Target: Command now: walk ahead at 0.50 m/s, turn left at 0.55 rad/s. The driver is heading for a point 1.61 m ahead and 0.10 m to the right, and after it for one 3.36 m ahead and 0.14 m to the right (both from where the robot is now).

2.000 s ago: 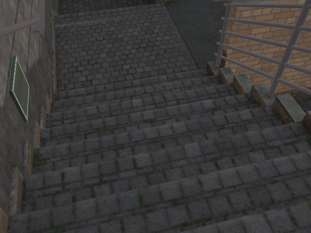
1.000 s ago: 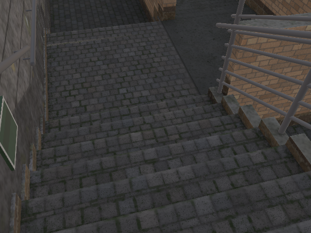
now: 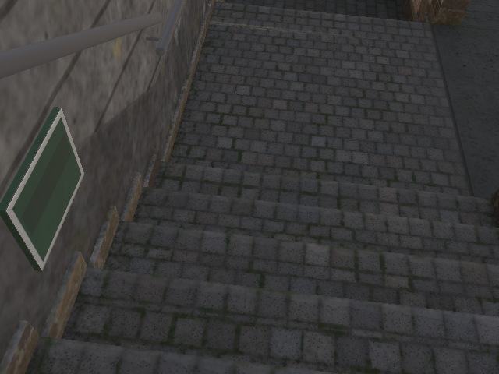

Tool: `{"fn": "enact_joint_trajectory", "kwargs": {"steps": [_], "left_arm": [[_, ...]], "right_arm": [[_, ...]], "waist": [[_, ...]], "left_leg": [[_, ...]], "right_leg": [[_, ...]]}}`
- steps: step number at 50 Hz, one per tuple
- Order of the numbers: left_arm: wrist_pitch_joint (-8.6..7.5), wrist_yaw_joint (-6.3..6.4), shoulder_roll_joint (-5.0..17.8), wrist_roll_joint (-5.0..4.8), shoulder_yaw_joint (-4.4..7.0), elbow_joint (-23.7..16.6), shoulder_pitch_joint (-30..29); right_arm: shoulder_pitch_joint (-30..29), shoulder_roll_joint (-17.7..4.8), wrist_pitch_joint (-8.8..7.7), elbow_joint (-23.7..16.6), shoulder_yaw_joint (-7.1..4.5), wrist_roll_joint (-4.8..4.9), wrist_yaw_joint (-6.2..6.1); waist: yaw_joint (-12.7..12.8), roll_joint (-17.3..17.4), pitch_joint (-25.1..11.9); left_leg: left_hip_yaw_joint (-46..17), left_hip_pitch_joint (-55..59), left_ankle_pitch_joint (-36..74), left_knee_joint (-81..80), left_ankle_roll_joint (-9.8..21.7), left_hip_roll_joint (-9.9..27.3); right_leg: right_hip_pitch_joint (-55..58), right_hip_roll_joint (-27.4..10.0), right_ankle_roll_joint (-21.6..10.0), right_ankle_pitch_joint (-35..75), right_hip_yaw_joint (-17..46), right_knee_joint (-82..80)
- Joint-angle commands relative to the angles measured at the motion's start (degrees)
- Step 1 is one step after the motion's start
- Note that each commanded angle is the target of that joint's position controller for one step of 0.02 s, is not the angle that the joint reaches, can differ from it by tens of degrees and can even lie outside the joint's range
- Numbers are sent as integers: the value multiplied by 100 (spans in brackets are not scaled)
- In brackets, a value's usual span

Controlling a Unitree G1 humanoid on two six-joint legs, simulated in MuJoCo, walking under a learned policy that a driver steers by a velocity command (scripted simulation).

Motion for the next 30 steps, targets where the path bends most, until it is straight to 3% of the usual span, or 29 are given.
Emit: {"fn": "enact_joint_trajectory", "kwargs": {"steps": [1,2,3,4,5,6,7,8,9,10,12,13,14,15,18,20,21,22,23,24,25,26,27,28,29,30], "left_arm": [[17,-5,679,164,126,-617,-253],[110,-8,535,218,132,-554,-148],[169,-101,430,228,123,-705,-489],[176,-151,348,278,104,-707,-404],[207,-190,264,297,83,-367,153],[262,-210,306,175,127,-162,639],[280,-223,391,121,148,-225,340],[228,-271,676,101,293,-547,-603],[185,-310,719,134,325,-729,-1175],[154,-349,668,183,330,-844,-1502],[52,-419,557,199,316,-922,-1662],[26,-463,453,240,284,-974,-1725],[33,-496,326,204,256,-978,-1666],[28,-508,302,204,238,-1008,-1756],[34,-557,177,43,157,-1249,-2138],[-29,-460,301,-82,196,-1251,-1995],[-52,-384,406,-142,241,-1102,-1618],[-68,-306,544,-121,306,-848,-927],[-100,-271,649,-26,376,-463,245],[-69,-300,921,46,430,-179,1050],[-76,-376,1142,109,381,-66,1707],[-57,-479,1415,-124,492,-48,1925],[-46,-393,1486,-294,554,-125,1609],[13,-275,695,-244,340,-281,882],[-86,-264,807,-5,290,-319,725],[-150,-306,554,143,181,-233,700]], "right_arm": [[1110,-671,-74,42,-42,-112,-113],[948,-712,-163,-15,-42,-85,-99],[757,-834,-226,-19,-63,28,-145],[807,-1028,-277,28,-94,76,-202],[1031,-1104,-248,133,-136,52,-174],[1268,-1114,-271,155,-173,34,-105],[1394,-950,-250,137,-138,62,-77],[1790,-647,-284,333,-103,66,-88],[1993,-545,-296,330,-74,48,-125],[2195,-607,-307,306,-94,2,-150],[1862,-554,-405,165,-71,-40,-214],[1697,-511,-400,62,-23,-51,-208],[1605,-586,-395,-17,-26,-15,-198],[1645,-591,-395,-75,-21,-32,-199],[1979,-596,-293,-102,15,-148,-252],[2085,-652,-246,-85,8,-220,-409],[2142,-667,-198,-31,21,-245,-475],[2198,-690,-188,14,15,-260,-490],[2200,-820,-153,99,-1,-229,-475],[2452,-733,-215,218,-44,-111,-344],[3097,-346,-283,209,-15,149,-288],[2879,-608,-301,-67,48,244,-370],[2019,-685,-293,-360,67,141,-406],[1069,-842,-173,-377,-5,-81,-381],[938,-692,-123,-418,20,-104,-296],[1045,-604,-9,-239,3,-151,-251]], "waist": [[-236,53,-176],[-56,229,-33],[71,192,-8],[107,709,-174],[142,704,-531],[200,857,-757],[92,619,-595],[-233,484,-192],[-436,369,-13],[-610,448,116],[-482,370,229],[-495,285,42],[-472,515,-28],[-548,466,41],[-968,803,368],[-1021,798,521],[-912,669,541],[-657,299,358],[-92,12,-174],[96,-516,-785],[-153,-1152,-1724],[128,-1133,-2442],[352,-1564,-2192],[231,-169,-975],[110,-373,-488],[-179,21,-60]], "left_leg": [[-2904,1290,1482,-1208,1303,2227],[-2637,418,1623,-1227,1260,1902],[-1965,-420,1418,-1722,1042,1282],[-2017,-377,2018,-1657,1074,1271],[-1926,-199,2505,-1465,1079,1290],[-1988,109,2662,-1267,1109,1410],[-2092,96,2287,-1291,1113,1422],[-2366,838,657,-991,1115,1332],[-2654,1248,-169,-926,1120,1363],[-2899,1519,-777,-860,1157,1401],[-2606,500,-1604,-557,1026,1109],[-2391,34,-1708,-365,913,936],[-2282,-204,-1655,-189,853,879],[-2199,-315,-1657,43,776,836],[-2003,-201,-684,481,611,770],[-2248,496,-347,1025,553,823],[-2236,863,238,1481,561,847],[-2024,921,815,2441,560,724],[-1695,607,1002,3914,544,486],[-1096,-538,-973,5789,349,-122],[-976,-2588,-4254,8235,58,-487],[-833,-3621,-3661,9167,12,-230],[-460,-4528,-2789,8841,-103,-115],[-352,-4467,-1846,8130,-175,200],[-763,-3921,-1355,7344,-148,354],[-878,-3394,-1338,6722,-132,505]], "right_leg": [[-2267,-422,135,1828,478,-2077],[-1584,-329,198,1927,436,-2718],[-654,-233,384,2795,271,-4252],[-337,-113,436,3196,130,-4691],[-18,-75,449,3464,76,-4468],[-96,-43,353,4085,84,-4132],[-288,-120,276,4138,168,-4282],[-1526,-279,219,5041,559,-4846],[-2128,-280,180,5172,667,-5262],[-2548,-243,170,5155,722,-5468],[-1576,-66,158,6465,637,-6418],[-884,100,125,6860,477,-6557],[-474,215,72,6910,391,-6605],[-294,269,26,6909,356,-6817],[222,370,44,6088,213,-7738],[238,109,-3,5888,544,-8662],[361,-8,-15,5691,529,-9107],[1020,9,-88,5637,355,-9457],[2359,89,-145,5713,124,-9723],[3856,-101,-175,6322,264,-8847],[6079,-1142,-570,8687,1109,-6286],[6454,-1763,-1067,7273,2144,-6598],[5858,-2136,-1681,3788,3255,-8157],[4339,-1564,-1364,2869,2742,-8789],[3132,-1682,-1529,3077,2798,-8724],[1995,-1576,-1473,3486,2687,-8698]]}}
